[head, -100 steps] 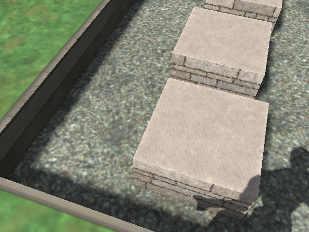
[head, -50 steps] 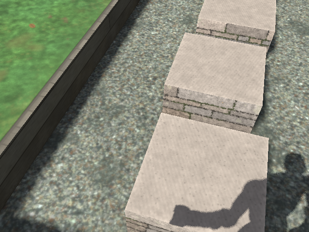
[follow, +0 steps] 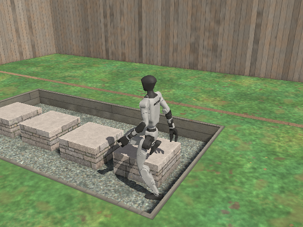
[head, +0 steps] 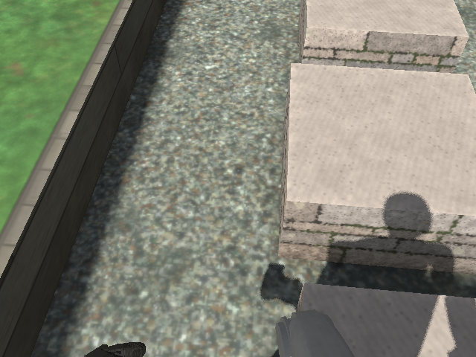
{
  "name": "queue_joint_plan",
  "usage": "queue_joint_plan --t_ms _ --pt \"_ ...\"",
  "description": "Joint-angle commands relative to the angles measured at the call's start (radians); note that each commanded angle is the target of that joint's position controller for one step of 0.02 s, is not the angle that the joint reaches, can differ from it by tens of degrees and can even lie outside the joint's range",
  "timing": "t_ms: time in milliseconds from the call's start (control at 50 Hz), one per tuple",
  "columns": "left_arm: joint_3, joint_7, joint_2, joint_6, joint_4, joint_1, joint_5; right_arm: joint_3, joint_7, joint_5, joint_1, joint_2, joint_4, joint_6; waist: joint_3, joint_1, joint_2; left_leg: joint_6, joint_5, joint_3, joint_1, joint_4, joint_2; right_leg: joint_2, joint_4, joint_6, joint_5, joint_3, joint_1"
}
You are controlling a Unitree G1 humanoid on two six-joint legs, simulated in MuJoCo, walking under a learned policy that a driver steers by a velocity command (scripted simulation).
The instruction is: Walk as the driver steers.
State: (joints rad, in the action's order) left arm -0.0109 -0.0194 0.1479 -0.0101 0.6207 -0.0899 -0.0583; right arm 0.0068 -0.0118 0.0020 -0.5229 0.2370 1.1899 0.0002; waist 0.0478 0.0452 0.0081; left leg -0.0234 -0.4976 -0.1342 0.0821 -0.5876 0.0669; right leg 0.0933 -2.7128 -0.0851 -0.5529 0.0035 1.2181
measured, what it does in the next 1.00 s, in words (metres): walks ahead, turning right: right foot 0.29 m higher, then left foot 0.29 m lower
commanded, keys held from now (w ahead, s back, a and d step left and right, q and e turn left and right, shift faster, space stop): w+e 1.00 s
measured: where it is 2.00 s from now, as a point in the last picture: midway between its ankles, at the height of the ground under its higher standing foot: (276, 255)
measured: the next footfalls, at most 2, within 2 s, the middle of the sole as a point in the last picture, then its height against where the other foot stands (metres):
right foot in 0.10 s outside the picture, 0.29 m higher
left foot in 0.58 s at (166, 347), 0.29 m lower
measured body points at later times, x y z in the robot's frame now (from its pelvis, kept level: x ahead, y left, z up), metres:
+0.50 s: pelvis +0.34 +0.08 +0.17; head +0.36 +0.07 +0.62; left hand +0.45 +0.31 +0.04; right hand +0.44 -0.24 +0.10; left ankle +0.47 +0.15 -0.55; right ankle +0.11 -0.09 -0.41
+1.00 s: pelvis +0.60 +0.09 +0.01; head +0.59 +0.08 +0.46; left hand +0.91 +0.14 -0.05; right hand +0.42 -0.08 -0.14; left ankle +0.49 +0.21 -0.69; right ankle +0.61 +0.00 -0.69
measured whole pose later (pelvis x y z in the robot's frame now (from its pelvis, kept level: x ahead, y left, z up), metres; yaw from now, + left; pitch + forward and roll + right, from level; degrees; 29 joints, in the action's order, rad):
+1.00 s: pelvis +0.60 +0.09 +0.01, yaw -36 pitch -2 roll +0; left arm -0.08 0.03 0.18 -0.03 0.66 -0.05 -0.02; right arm -0.06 -0.07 -0.02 -0.47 0.18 0.98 -0.06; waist 0.02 0.04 0.02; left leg 0.04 -0.35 -0.31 -0.04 -0.61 0.01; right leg 0.03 -0.78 -0.15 -0.15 -0.11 0.42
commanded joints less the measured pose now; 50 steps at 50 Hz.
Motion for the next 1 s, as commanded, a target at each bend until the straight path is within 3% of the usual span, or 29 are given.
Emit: queue_joint_plan --t_ms 20,40,60,80,100,120,140,160,200,240,280,320,380,440,500,560,580,600,620,660,680,700,720,760,780,840,920,960,1000 --pt "0.047 0.043 -0.011 0.021 -0.208 0.105 0.052 0.028 -0.026 0.034 0.302 0.054 -0.169 0.009 0.113 -0.169 0.020 0.073 0.925 -0.078 0.324 0.432 0.140 -0.092 0.710 -0.004 -0.034 -0.080 -0.124" --pt "0.056 0.031 -0.036 0.011 -0.211 0.122 0.058 0.030 -0.037 0.045 0.257 0.080 -0.167 0.003 0.040 -0.174 0.078 0.089 1.435 -0.129 0.354 0.430 0.130 -0.070 0.691 -0.005 -0.020 -0.178 -0.320" --pt "0.065 0.034 -0.067 0.042 -0.177 -0.022 0.055 0.000 -0.026 0.053 0.193 0.253 -0.147 -0.002 -0.072 -0.237 0.222 0.158 2.243 -0.116 0.339 0.380 0.253 -0.044 0.464 -0.020 -0.090 -0.188 -0.562" --pt "0.042 0.036 -0.013 0.068 -0.146 -0.179 0.036 -0.016 -0.052 -0.021 0.164 0.278 -0.110 0.023 -0.137 -0.327 0.211 0.086 2.322 -0.110 0.113 0.222 0.234 -0.074 0.580 -0.066 -0.006 -0.025 -0.541" --pt "0.015 0.048 0.110 0.072 -0.157 -0.281 0.043 -0.040 -0.080 -0.066 0.204 0.334 -0.146 0.043 -0.217 -0.414 0.211 0.045 2.144 0.008 -0.102 -0.060 0.221 -0.154 1.114 -0.148 0.077 0.234 -0.585" --pt "-0.035 0.064 0.289 0.081 -0.117 -0.401 0.057 -0.069 -0.074 -0.050 0.218 0.364 -0.203 0.067 -0.380 -0.433 0.019 0.057 1.819 0.099 -0.108 -0.387 0.205 -0.200 1.566 -0.172 0.118 0.435 -0.918" --pt "-0.083 0.066 0.410 0.082 -0.042 -0.411 0.044 -0.066 -0.038 0.000 0.228 0.270 -0.260 0.074 -0.338 -0.377 -0.405 0.022 0.577 0.168 0.187 -0.685 0.036 -0.251 1.860 -0.191 0.043 0.685 -1.194" --pt "-0.070 0.070 0.285 0.091 -0.015 -0.342 0.055 -0.080 -0.011 0.039 0.303 0.198 -0.348 0.059 -0.191 -0.298 -0.532 0.056 0.137 0.344 0.502 -0.782 -0.052 -0.205 1.975 -0.170 -0.003 0.767 -1.197" --pt "-0.045 0.075 0.132 0.119 0.038 -0.243 0.030 -0.081 -0.010 0.033 0.317 0.086 -0.442 0.062 0.028 -0.146 -0.431 0.115 0.043 0.302 0.681 -0.915 -0.091 -0.133 1.975 -0.086 0.006 0.597 -0.851" --pt "-0.024 0.061 0.020 0.139 0.055 -0.130 0.013 -0.074 -0.017 0.042 0.270 0.065 -0.461 0.070 0.069 -0.052 -0.088 0.099 0.113 0.248 0.622 -0.844 -0.053 -0.096 1.865 -0.042 0.034 0.430 -0.629" --pt "-0.021 0.022 0.000 0.136 0.096 -0.099 0.018 -0.059 -0.004 0.028 0.216 0.012 -0.471 0.060 0.043 0.055 0.087 0.073 0.245 0.160 0.499 -0.677 -0.023 -0.094 1.746 0.001 0.016 0.324 -0.511" --pt "-0.027 -0.030 0.026 0.134 0.093 -0.143 0.043 -0.055 0.009 0.017 0.268 -0.003 -0.501 0.018 0.012 0.049 0.164 0.041 0.378 0.124 0.424 -0.545 -0.031 -0.081 1.753 0.010 0.055 0.290 -0.508" --pt "-0.056 -0.063 0.121 0.134 0.093 -0.179 0.040 -0.061 0.011 0.000 0.297 0.023 -0.539 -0.022 -0.103 0.064 0.031 0.014 0.521 0.126 0.334 -0.351 -0.014 -0.092 1.759 0.016 0.160 0.270 -0.635" --pt "-0.076 -0.073 0.135 0.135 0.093 -0.185 0.025 -0.086 0.008 -0.005 0.340 0.101 -0.560 -0.036 -0.158 0.036 -0.092 -0.022 0.613 0.124 0.252 -0.127 0.021 -0.094 1.682 0.043 0.296 0.201 -0.818" --pt "-0.086 -0.043 0.111 0.109 0.041 -0.135 0.030 -0.100 0.029 -0.010 0.143 0.144 -0.481 -0.009 -0.180 0.062 -0.132 0.050 0.851 0.219 0.165 0.127 0.182 -0.114 1.331 0.071 0.344 0.212 -0.942" --pt "-0.040 -0.026 -0.019 0.070 -0.035 -0.066 0.000 -0.053 0.080 0.038 -0.109 -0.009 -0.271 -0.016 -0.044 0.141 0.183 0.182 1.387 0.163 -0.153 0.602 0.273 0.066 0.694 0.120 -0.350 0.023 -0.627" --pt "-0.018 0.002 -0.105 0.068 -0.063 -0.011 0.012 -0.032 0.092 0.076 -0.202 -0.006 -0.205 -0.032 -0.050 0.132 0.275 0.149 1.632 0.159 -0.314 0.296 0.222 0.109 0.405 0.122 -0.430 -0.022 -0.380" --pt "-0.011 0.023 -0.152 0.082 -0.073 -0.188 0.011 -0.047 0.091 0.100 -0.138 0.121 -0.224 -0.070 -0.037 -0.036 0.494 -0.003 1.877 0.093 -0.323 -0.030 0.113 0.084 0.446 0.085 -0.320 0.047 -0.222" --pt "-0.021 0.054 -0.103 0.090 -0.010 -0.376 0.014 -0.092 0.057 0.083 -0.125 0.188 -0.204 -0.071 -0.059 -0.113 0.567 0.011 1.689 0.141 -0.365 -0.053 0.151 0.041 0.521 0.090 -0.092 0.118 -0.089" --pt "-0.041 0.076 -0.002 0.094 0.037 -0.308 -0.033 -0.068 0.022 0.055 -0.031 0.086 -0.263 -0.062 -0.119 -0.093 0.291 0.071 0.837 0.282 -0.190 0.128 0.250 -0.090 0.615 0.041 0.246 0.080 -0.082" --pt "-0.030 0.044 -0.005 0.070 -0.036 -0.222 -0.048 -0.084 -0.017 0.035 0.088 0.184 -0.276 -0.067 -0.117 -0.153 0.361 0.175 0.475 0.571 -0.050 0.334 0.452 -0.183 0.717 0.055 0.320 0.083 -0.106" --pt "-0.050 0.018 0.112 0.046 -0.086 -0.093 -0.050 -0.076 -0.049 0.013 0.201 0.166 -0.312 -0.100 0.023 -0.137 0.284 0.206 0.460 0.598 0.112 0.440 0.518 -0.264 1.025 0.083 0.385 0.215 -0.176" --pt "-0.086 0.008 0.208 0.040 -0.097 0.039 -0.026 -0.062 -0.061 0.024 0.193 0.094 -0.290 -0.118 0.080 -0.065 0.111 0.145 0.552 0.403 0.177 0.428 0.410 -0.251 1.278 0.086 0.472 0.252 -0.264" --pt "-0.092 -0.008 0.156 0.037 -0.089 0.100 0.027 -0.064 -0.078 0.022 0.061 0.090 -0.239 -0.123 0.021 0.013 0.122 0.078 0.736 0.206 0.050 0.428 0.265 -0.161 1.463 0.078 0.500 0.160 -0.361" --pt "-0.076 0.005 0.106 0.037 -0.096 0.106 0.020 -0.075 -0.082 0.015 0.024 0.118 -0.223 -0.118 0.051 0.022 0.187 0.083 0.831 0.176 0.012 0.417 0.284 -0.168 1.568 0.067 0.486 0.147 -0.368" --pt "-0.062 0.034 0.037 0.023 -0.068 0.135 0.010 -0.084 -0.074 0.016 -0.062 0.098 -0.206 -0.094 0.050 0.045 0.093 0.054 0.887 0.062 -0.137 0.373 0.223 -0.125 1.721 0.029 0.430 0.008 -0.404" --pt "-0.076 0.053 0.049 -0.009 -0.032 0.055 0.046 -0.092 -0.076 0.002 0.031 0.130 -0.253 -0.073 -0.006 -0.054 0.088 0.052 1.567 -0.082 -0.097 0.164 0.199 -0.035 1.768 -0.024 0.332 -0.158 -0.709" --pt "-0.099 0.054 0.100 -0.020 -0.001 -0.041 0.033 -0.104 -0.078 -0.015 0.116 0.163 -0.288 -0.078 -0.052 -0.127 0.133 0.080 1.636 -0.083 -0.015 0.039 0.202 -0.033 1.826 -0.042 0.342 -0.158 -0.925" --pt "-0.149 0.037 0.182 -0.026 0.112 -0.409 0.046 -0.114 -0.042 -0.057 0.380 0.160 -0.378 -0.096 -0.133 -0.353 0.062 0.085 1.372 -0.083 0.170 -0.433 0.094 -0.062 2.192 -0.146 0.558 -0.090 -1.317"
